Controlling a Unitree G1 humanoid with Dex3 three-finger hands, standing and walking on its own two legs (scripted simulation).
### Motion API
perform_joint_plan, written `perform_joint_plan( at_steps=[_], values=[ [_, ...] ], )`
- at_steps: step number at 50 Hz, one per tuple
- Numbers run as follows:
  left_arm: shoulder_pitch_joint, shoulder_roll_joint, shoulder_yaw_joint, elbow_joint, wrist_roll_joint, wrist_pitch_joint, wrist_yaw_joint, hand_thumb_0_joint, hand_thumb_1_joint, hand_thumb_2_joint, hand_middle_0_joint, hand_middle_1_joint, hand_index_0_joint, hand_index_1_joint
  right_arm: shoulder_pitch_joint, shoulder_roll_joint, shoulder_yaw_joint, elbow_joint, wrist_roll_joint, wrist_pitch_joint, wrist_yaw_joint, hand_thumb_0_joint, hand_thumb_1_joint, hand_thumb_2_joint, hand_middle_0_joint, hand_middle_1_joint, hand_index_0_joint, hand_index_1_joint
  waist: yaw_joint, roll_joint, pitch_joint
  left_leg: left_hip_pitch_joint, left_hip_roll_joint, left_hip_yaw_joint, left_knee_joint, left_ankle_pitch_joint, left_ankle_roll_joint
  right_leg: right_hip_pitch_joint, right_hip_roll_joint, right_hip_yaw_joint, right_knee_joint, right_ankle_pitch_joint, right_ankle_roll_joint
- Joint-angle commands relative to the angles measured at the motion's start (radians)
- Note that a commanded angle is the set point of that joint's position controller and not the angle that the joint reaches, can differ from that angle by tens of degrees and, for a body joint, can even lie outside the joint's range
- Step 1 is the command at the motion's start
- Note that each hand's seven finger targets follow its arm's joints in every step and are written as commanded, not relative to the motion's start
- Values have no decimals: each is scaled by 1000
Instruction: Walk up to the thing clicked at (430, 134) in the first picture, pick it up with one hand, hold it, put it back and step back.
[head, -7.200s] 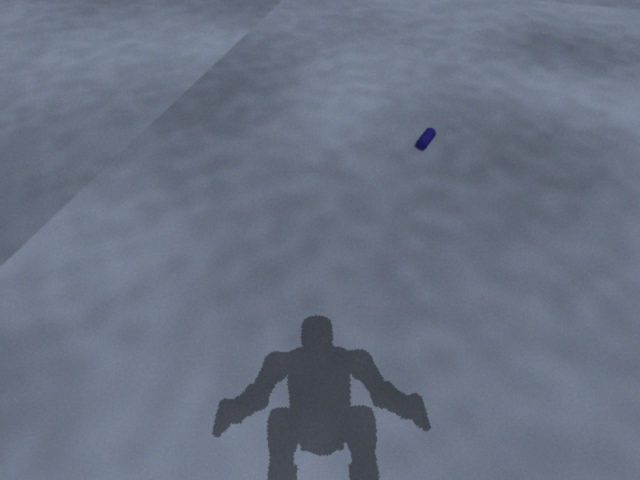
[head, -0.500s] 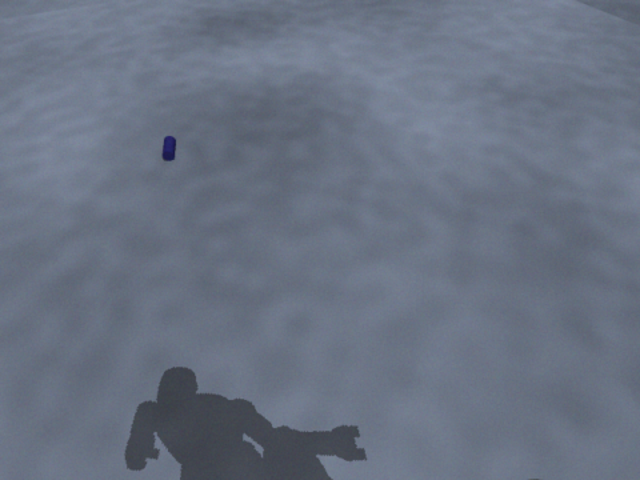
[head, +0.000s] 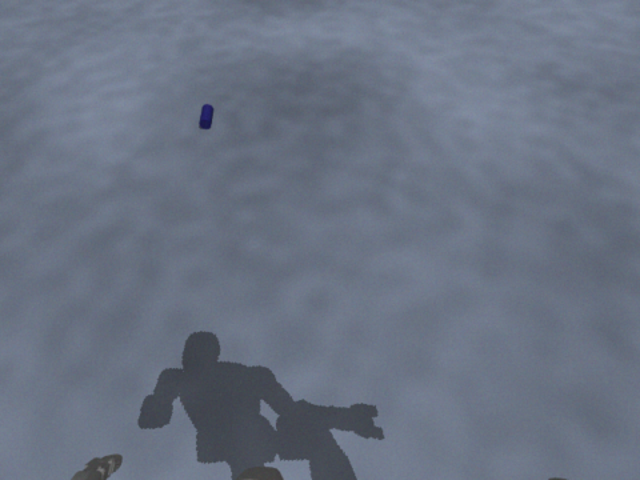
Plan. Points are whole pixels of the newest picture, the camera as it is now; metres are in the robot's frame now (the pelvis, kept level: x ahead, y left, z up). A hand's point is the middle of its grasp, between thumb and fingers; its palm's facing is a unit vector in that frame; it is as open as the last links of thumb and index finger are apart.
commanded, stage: walk up
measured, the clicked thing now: (206, 116) +1.82 +0.55 -0.74
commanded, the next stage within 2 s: stand in 1.44 s
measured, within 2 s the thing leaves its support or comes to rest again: neither
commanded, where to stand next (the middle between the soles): +0.05 -0.01 m, yaw +19 degrees
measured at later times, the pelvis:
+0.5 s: pelvis +0.00 +0.00 -0.02, yaw +12 degrees
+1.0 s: pelvis -0.01 -0.02 -0.01, yaw +19 degrees
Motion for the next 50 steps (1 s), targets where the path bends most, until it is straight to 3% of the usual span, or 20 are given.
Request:
perform_joint_plan(
  at_steps=[1, 8, 9, 10, 11, 12, 15, 21, 24, 26, 27, 28, 30, 35, 37, 38, 39, 40, 47, 50],
  values=[
    [-92, 250, 61, -143, 17, -15, 15, 0, 900, 900, -200, -300, -200, -300, 4, -214, -65, -145, -8, -10, -2, 0, -900, -900, 200, 300, 200, 300, -6, -140, -39, -121, 55, -17, 340, -120, 14, -32, -348, 221, -212, 292, -267],
    [-34, 262, 62, -179, 6, 12, -4, 0, 900, 900, -200, -300, -200, -300, 144, -191, -74, -109, -12, -48, 7, 0, -900, -900, 200, 300, 200, 300, -20, -137, -130, 141, -35, 165, -238, 173, 17, -24, -210, 11, 110, 190, -153],
    [2, 209, 49, -183, -3, 22, -6, 0, 900, 900, -200, -300, -200, -300, 167, -231, -87, -104, -24, -57, -3, 0, -900, -900, 200, 300, 200, 300, -22, -19, -138, 231, 2, 70, -302, 231, 36, -119, -157, -23, 243, 55, -93],
    [28, 134, 31, -210, -7, 33, -10, 0, 900, 900, -200, -300, -200, -300, 157, -344, -111, -134, -39, -67, -14, 0, -900, -900, 200, 300, 200, 300, -14, 259, -125, 287, 265, -342, -398, 349, 129, -330, -9, -70, 453, -252, -22],
    [30, 188, 46, -206, -4, 46, 1, 0, 900, 900, -200, -300, -200, -300, 134, -406, -112, -173, -29, -75, -21, 0, -900, -900, 200, 300, 200, 300, -18, 212, -143, 164, 373, -533, -407, 319, 273, -288, -21, 98, 512, -371, -11],
    [-3, 222, 51, -197, -7, 47, 3, 0, 900, 900, -200, -300, -200, -300, 107, -388, -108, -178, -21, -79, -27, 0, -900, -900, 200, 300, 200, 300, -16, 154, -94, 84, 359, -521, -408, 300, 301, -265, -39, 139, 573, -351, -14],
    [67, 214, 58, -169, -15, 40, -4, 0, 900, 900, -200, -300, -200, -300, 56, -309, -78, -199, -16, -84, -47, 0, -900, -900, 200, 300, 200, 300, 26, 176, -103, 109, 239, -268, -293, 396, 229, -261, -60, 126, 505, -233, -25],
    [80, 183, 62, -180, -6, 27, -6, 0, 900, 900, -200, -300, -200, -300, 103, -300, -67, -229, -18, -77, -44, 0, -900, -900, 200, 300, 200, 300, 1, 188, -142, 67, 228, -263, -216, 558, 237, -136, 4, 58, 313, -232, -16],
    [174, 176, 66, -145, -1, 2, 5, 0, 900, 900, -200, -300, -200, -300, 27, -261, -49, -262, 0, -54, -38, 0, -900, -900, 200, 300, 200, 300, 63, 120, -169, -24, 131, -164, -55, 487, 155, 47, 35, 25, -9, -16, -46],
    [139, 317, 90, -180, 18, -20, 11, 0, 900, 900, -200, -300, -200, -300, 37, -163, -21, -286, 18, -45, -39, 0, -900, -900, 200, 300, 200, 300, 53, -182, -97, -252, -96, -32, 180, 24, 43, 48, -291, 475, -200, 14, -165],
    [77, 351, 92, -199, 17, -21, 6, 0, 900, 900, -200, -300, -200, -300, 32, -217, -43, -270, 11, -40, -53, 0, -900, -900, 200, 300, 200, 300, 44, -223, -94, -182, -53, -42, 346, -253, 32, -69, -429, 584, -205, 126, -306],
    [60, 310, 85, -206, 11, -23, 6, 0, 900, 900, -200, -300, -200, -300, 51, -241, -49, -249, 8, -41, -53, 0, -900, -900, 200, 300, 200, 300, 29, -159, -52, -180, -32, -72, 398, -244, 32, -89, -419, 532, -180, 214, -313],
    [17, 241, 62, -211, 11, -27, 9, 0, 900, 900, -200, -300, -200, -300, 83, -218, -45, -216, 16, -49, -39, 0, -900, -900, 200, 300, 200, 300, -1, -119, -20, -161, -21, -26, 336, -157, 34, -63, -254, 260, -92, 346, -234],
    [114, 257, 64, -201, 11, -30, 8, 0, 900, 900, -200, -300, -200, -300, 66, -169, -30, -211, 5, -63, -13, 0, -900, -900, 200, 300, 200, 300, 38, -205, -102, -47, -25, 73, -42, -64, 30, 55, -217, 170, 31, 464, -199],
    [103, 241, 51, -208, -12, -19, 7, 0, 900, 900, -200, -300, -200, -300, 114, -163, -36, -184, -4, -78, -17, 0, -900, -900, 200, 300, 200, 300, 5, -150, -151, 129, -41, 85, -297, 186, 51, 15, -194, 127, 161, 509, -145],
    [108, 194, 34, -219, -18, -19, 8, 0, 900, 900, -200, -300, -200, -300, 129, -200, -50, -180, -16, -86, -23, 0, -900, -900, 200, 300, 200, 300, -8, -68, -200, 263, 36, -40, -308, 322, 85, -79, -158, 91, 271, 429, -87],
    [128, 121, 13, -233, -30, -17, 5, 0, 900, 900, -200, -300, -200, -300, 95, -270, -59, -201, -25, -96, -28, 0, -900, -900, 200, 300, 200, 300, 19, 128, -216, 336, 247, -354, -310, 486, 158, -256, -42, 48, 347, 110, -15],
    [97, 186, 34, -205, -31, -2, 18, 0, 900, 900, -200, -300, -200, -300, 68, -318, -62, -203, -3, -94, -25, 0, -900, -900, 200, 300, 200, 300, -3, 159, -188, 160, 348, -414, -300, 495, 305, -169, -27, 86, 384, -346, -10],
    [157, 180, 27, -107, -20, -32, 18, 0, 900, 900, -200, -300, -200, -300, -69, -225, -14, -185, 12, -66, -19, 0, -900, -900, 200, 300, 200, 300, 51, 149, -132, 15, 131, -119, -189, 436, 114, 48, 0, 39, -13, 53, -21],
    [78, 287, 33, -106, -6, -50, 21, 0, 900, 900, -200, -300, -200, -300, -39, -173, -7, -158, 24, -45, -10, 0, -900, -900, 200, 300, 200, 300, 9, -47, -103, 39, -9, -44, -108, 49, 33, -71, -233, 309, -149, 6, -141]
  ],
)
